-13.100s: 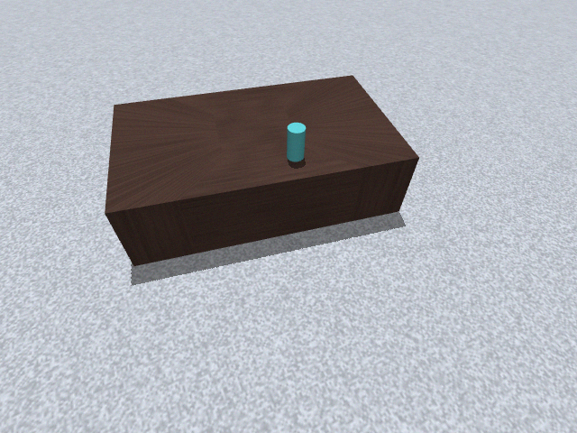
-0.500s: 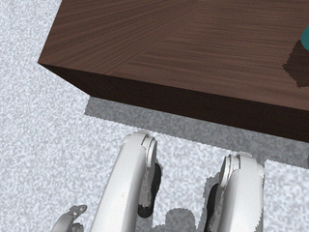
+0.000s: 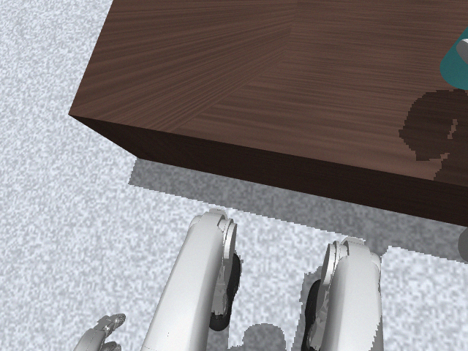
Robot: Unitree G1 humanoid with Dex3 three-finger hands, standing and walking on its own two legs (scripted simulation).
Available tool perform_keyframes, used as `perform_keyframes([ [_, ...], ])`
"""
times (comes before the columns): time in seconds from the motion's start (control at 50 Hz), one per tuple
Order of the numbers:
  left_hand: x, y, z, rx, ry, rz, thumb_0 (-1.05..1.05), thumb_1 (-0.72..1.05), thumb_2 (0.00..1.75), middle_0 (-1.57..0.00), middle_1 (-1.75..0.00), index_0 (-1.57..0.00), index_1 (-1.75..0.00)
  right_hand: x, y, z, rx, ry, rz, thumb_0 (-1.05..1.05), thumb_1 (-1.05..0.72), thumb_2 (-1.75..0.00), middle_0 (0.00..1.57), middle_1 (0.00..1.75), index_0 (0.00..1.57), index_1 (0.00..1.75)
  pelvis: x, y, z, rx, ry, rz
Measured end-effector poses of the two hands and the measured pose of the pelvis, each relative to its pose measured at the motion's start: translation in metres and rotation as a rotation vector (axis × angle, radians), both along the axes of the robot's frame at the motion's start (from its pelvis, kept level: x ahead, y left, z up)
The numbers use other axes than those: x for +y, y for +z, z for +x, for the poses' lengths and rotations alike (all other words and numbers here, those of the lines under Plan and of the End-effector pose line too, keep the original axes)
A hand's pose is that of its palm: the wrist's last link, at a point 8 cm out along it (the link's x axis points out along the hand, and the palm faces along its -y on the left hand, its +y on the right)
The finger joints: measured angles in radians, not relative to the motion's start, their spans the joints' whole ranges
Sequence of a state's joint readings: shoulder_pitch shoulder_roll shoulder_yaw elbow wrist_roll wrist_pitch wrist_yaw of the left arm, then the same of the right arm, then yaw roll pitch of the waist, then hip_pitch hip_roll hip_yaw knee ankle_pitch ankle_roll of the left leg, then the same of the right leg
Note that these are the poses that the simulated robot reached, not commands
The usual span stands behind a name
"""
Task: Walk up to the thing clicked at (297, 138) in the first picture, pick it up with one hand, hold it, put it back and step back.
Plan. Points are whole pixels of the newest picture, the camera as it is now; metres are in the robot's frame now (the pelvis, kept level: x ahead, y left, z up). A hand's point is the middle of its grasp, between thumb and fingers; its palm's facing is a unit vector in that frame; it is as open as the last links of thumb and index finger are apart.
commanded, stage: settle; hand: right
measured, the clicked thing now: out of the picture +0.57 -0.24 +0.04
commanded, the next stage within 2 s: lift in 0.52 s
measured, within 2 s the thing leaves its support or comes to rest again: neither
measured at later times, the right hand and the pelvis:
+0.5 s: hand out of the picture +0.58 -0.24 +0.07, palm faces +0.20 +0.98 -0.01, open 10.4 cm; pelvis +0.01 +0.00 +0.03, yaw +0 degrees
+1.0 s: hand out of the picture +0.57 -0.24 +0.11, palm faces +0.20 +0.98 -0.02, open 10.4 cm; pelvis +0.02 +0.00 +0.07, yaw +0 degrees
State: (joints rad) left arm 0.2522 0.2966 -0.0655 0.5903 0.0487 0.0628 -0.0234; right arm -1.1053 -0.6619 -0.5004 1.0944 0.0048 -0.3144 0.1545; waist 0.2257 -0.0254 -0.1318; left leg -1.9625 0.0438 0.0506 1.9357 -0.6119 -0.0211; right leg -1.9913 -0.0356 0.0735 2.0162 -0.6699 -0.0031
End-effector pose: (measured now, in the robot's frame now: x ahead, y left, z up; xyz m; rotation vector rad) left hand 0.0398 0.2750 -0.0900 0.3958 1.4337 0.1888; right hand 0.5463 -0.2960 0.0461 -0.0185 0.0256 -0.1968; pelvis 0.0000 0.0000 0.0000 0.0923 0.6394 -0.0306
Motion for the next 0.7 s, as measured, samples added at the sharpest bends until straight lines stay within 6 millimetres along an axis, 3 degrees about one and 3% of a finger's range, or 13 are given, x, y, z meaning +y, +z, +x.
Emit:
perform_keyframes([
  [0.26, -0.001, 0.012, 0.004, -0.021, 0.010, -0.013, 0.00, 0.90, 0.89, -0.21, -0.31, -0.21, -0.30, 0.006, 0.019, 0.002, 0.003, 0.000, 0.007, -0.01, 0.51, -1.13, 0.73, 1.15, 0.72, 1.15, 0.002, 0.016, 0.003, -0.002, 0.002, -0.004],
  [0.7, -0.005, 0.035, 0.010, -0.016, 0.013, -0.010, 0.00, 0.90, 0.89, -0.21, -0.30, -0.21, -0.30, 0.004, 0.035, 0.005, 0.001, -0.007, 0.005, -0.01, 0.51, -1.14, 0.72, 1.17, 0.72, 1.16, 0.000, 0.038, 0.011, 0.001, 0.002, -0.002],
])
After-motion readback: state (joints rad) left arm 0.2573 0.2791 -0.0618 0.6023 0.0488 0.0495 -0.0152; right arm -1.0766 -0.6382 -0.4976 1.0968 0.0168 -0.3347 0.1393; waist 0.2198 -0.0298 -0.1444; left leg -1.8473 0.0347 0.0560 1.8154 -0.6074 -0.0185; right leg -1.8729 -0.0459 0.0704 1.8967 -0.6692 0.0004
